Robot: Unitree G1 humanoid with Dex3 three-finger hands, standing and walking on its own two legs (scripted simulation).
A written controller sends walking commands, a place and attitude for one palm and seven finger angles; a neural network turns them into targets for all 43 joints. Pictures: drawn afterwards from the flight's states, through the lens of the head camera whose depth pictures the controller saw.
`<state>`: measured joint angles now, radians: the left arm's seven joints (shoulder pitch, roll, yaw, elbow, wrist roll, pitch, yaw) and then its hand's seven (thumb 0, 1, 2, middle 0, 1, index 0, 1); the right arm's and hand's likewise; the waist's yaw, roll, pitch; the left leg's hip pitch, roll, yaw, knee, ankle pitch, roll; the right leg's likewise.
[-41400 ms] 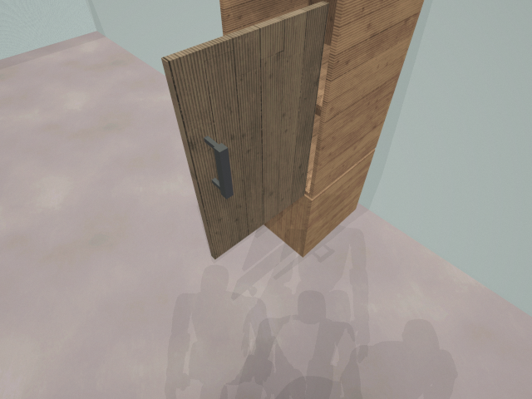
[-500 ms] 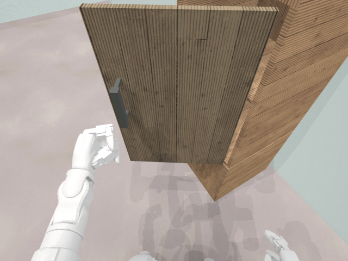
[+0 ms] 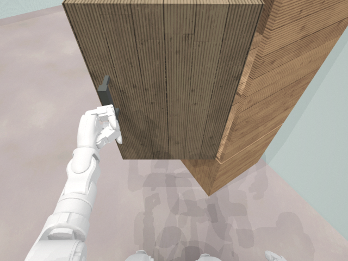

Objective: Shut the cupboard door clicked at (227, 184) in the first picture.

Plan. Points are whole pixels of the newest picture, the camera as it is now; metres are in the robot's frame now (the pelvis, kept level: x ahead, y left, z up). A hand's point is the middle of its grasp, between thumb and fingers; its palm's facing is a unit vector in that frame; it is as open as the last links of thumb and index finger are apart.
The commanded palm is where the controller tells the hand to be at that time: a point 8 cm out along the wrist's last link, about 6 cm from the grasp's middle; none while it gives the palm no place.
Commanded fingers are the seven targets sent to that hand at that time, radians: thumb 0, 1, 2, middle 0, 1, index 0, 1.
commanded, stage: bring the fist close to the handle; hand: left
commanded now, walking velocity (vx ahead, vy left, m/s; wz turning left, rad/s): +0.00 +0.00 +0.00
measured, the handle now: (110, 102) +0.50 +0.17 +0.07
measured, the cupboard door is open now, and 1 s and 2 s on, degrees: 57 45 34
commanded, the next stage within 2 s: push the door shut along its arc in 0.16 s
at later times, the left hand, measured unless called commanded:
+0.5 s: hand (119, 121) +0.43 +0.14 +0.07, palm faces -0.05 -1.00 -0.04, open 3.1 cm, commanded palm +0.42 +0.19 +0.07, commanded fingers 0.00 0.90 0.90 -1.30 -1.50 -1.30 -1.50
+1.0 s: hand (119, 103) +0.49 +0.14 +0.07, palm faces -0.17 -0.99 -0.03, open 3.2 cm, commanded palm +0.49 +0.17 +0.07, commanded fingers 0.00 0.90 0.90 -1.30 -1.50 -1.30 -1.50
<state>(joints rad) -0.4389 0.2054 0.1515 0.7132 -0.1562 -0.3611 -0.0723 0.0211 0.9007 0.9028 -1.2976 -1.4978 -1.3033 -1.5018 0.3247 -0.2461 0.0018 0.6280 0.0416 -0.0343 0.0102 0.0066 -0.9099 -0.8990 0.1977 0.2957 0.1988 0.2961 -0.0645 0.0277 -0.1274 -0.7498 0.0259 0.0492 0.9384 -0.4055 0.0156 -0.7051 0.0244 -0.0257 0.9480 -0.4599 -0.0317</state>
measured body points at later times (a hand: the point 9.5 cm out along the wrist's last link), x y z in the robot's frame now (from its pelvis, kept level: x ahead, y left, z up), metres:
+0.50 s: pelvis -0.01 +0.00 -0.01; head +0.06 +0.00 +0.44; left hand +0.43 +0.19 +0.08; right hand +0.09 -0.26 -0.12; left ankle +0.03 +0.11 -0.68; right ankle +0.00 -0.10 -0.68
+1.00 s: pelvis -0.01 +0.01 -0.03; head +0.10 +0.02 +0.41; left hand +0.49 +0.20 +0.08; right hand +0.00 -0.26 -0.14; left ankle +0.03 +0.11 -0.68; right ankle +0.00 -0.10 -0.68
